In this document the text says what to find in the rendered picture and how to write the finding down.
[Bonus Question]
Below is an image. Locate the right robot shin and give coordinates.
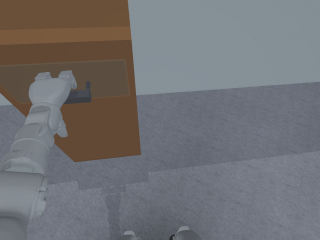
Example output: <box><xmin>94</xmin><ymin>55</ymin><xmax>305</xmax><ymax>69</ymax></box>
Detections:
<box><xmin>177</xmin><ymin>226</ymin><xmax>189</xmax><ymax>233</ymax></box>

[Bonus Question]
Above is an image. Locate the robot left forearm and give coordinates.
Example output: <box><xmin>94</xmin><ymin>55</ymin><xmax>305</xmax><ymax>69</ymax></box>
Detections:
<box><xmin>0</xmin><ymin>102</ymin><xmax>61</xmax><ymax>176</ymax></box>

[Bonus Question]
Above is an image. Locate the drawer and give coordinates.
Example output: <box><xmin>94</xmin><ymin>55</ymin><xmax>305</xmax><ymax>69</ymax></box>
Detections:
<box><xmin>0</xmin><ymin>59</ymin><xmax>129</xmax><ymax>103</ymax></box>

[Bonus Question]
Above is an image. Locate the cabinet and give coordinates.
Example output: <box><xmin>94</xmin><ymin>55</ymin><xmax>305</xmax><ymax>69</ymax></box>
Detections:
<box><xmin>0</xmin><ymin>0</ymin><xmax>141</xmax><ymax>162</ymax></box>

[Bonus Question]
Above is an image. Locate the robot left hand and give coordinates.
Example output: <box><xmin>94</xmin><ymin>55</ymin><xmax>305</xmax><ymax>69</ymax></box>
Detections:
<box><xmin>28</xmin><ymin>70</ymin><xmax>77</xmax><ymax>138</ymax></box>

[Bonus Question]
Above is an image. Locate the robot left upper arm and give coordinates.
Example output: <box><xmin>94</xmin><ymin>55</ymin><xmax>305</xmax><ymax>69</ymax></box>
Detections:
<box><xmin>0</xmin><ymin>170</ymin><xmax>49</xmax><ymax>240</ymax></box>

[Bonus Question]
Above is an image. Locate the robot shin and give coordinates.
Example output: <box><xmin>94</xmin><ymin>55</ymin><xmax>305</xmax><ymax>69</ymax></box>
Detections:
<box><xmin>177</xmin><ymin>226</ymin><xmax>189</xmax><ymax>233</ymax></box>
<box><xmin>124</xmin><ymin>230</ymin><xmax>135</xmax><ymax>236</ymax></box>

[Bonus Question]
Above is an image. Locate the left robot shin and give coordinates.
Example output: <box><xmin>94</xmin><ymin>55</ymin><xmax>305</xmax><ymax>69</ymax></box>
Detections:
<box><xmin>124</xmin><ymin>230</ymin><xmax>135</xmax><ymax>236</ymax></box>

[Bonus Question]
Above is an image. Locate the handle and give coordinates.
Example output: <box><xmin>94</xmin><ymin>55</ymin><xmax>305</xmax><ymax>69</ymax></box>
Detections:
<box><xmin>64</xmin><ymin>81</ymin><xmax>92</xmax><ymax>104</ymax></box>

